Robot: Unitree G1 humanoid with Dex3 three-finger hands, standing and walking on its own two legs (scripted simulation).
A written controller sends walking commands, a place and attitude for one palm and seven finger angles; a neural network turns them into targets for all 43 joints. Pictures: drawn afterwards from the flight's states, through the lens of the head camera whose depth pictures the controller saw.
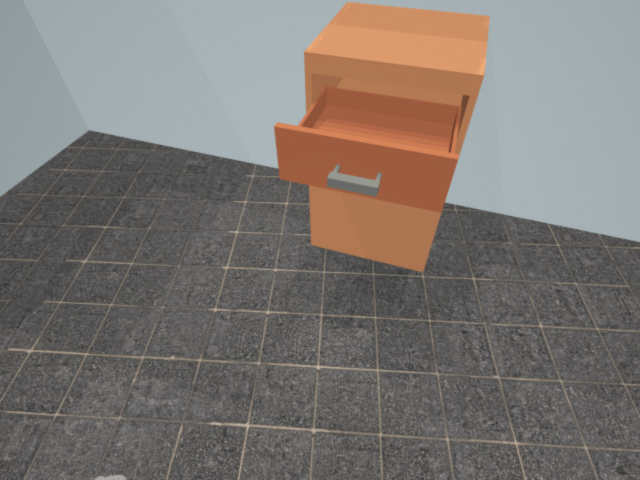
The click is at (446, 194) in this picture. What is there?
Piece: drawer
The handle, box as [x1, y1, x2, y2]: [327, 164, 381, 196]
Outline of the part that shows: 327,177 327,186 376,196 381,173 378,172 376,178 372,180 338,173 337,172 339,169 339,165 336,164 333,171 330,171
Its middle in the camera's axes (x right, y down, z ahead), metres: +0.08 -0.14 +0.92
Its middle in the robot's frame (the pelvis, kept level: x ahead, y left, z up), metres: +0.78 -0.03 -0.10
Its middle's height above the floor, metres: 0.67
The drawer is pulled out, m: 0.29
